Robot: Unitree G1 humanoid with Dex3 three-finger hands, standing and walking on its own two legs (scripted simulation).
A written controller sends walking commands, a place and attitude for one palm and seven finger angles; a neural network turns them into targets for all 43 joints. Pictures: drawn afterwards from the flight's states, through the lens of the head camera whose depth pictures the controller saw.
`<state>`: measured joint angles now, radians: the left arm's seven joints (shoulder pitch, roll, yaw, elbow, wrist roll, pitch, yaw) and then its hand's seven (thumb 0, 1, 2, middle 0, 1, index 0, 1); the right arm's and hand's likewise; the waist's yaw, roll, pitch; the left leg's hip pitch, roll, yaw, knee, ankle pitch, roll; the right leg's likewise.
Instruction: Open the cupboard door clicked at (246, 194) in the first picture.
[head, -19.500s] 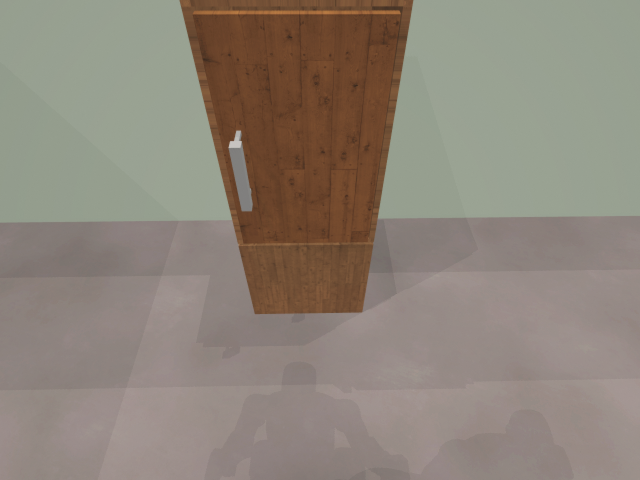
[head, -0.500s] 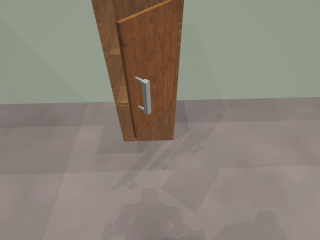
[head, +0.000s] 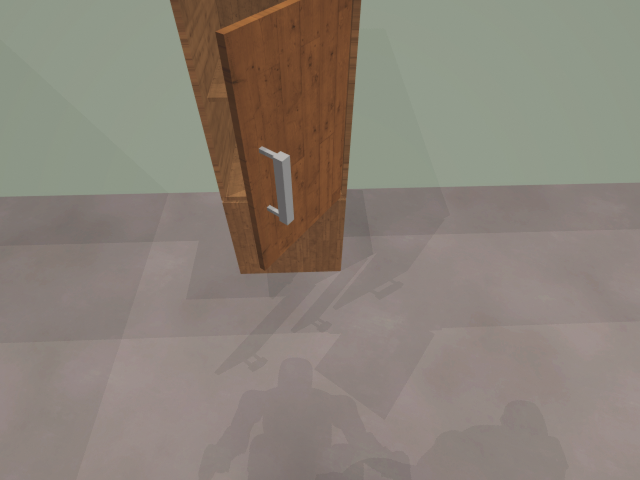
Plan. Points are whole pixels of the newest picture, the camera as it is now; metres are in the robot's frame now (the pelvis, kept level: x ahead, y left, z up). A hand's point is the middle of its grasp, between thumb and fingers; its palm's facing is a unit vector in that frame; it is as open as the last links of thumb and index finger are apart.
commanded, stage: look to check the result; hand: left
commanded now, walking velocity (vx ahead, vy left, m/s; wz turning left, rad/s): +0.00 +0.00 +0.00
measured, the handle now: (276, 186) +0.68 +0.13 -0.07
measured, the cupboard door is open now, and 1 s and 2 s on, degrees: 51 51 51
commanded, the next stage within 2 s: walk to a spot facing it in 0.22 s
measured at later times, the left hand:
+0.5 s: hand out of the picture +0.04 +0.21 -0.17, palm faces -0.02 -0.96 -0.28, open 7.4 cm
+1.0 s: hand out of the picture +0.06 +0.16 -0.16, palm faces -0.22 -0.92 -0.31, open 7.4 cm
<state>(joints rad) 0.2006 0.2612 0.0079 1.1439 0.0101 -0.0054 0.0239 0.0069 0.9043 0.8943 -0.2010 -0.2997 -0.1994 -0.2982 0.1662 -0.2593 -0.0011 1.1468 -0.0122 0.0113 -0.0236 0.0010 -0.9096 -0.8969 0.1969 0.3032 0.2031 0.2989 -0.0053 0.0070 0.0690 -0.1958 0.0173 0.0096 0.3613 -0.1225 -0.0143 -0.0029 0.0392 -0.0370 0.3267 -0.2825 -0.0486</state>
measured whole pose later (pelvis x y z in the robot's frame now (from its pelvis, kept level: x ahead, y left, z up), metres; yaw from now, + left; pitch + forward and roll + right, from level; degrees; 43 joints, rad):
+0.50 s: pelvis +0.01 +0.00 +0.00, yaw -3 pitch -2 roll +0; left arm 0.22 0.23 0.02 1.11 0.01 0.01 0.03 0.01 0.90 0.89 -0.20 -0.30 -0.20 -0.30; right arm 0.16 -0.24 -0.01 1.12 -0.01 0.02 -0.04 0.00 -0.91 -0.90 0.20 0.30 0.20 0.30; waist 0.01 0.01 0.06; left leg -0.21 0.04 0.05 0.42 -0.17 -0.02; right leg -0.03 0.05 0.01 0.38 -0.31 -0.05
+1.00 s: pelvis -0.01 -0.04 +0.00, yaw -19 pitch +1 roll +3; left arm 0.29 0.18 0.07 0.97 0.02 0.03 0.03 0.01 0.90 0.89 -0.20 -0.30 -0.20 -0.30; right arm 0.11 -0.21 -0.07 0.97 -0.01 0.07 -0.04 0.00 -0.91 -0.90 0.20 0.30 0.20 0.30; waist 0.03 0.01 0.10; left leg -0.49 0.03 -0.01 1.09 -0.39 -0.07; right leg -0.21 0.09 0.11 0.51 -0.29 -0.10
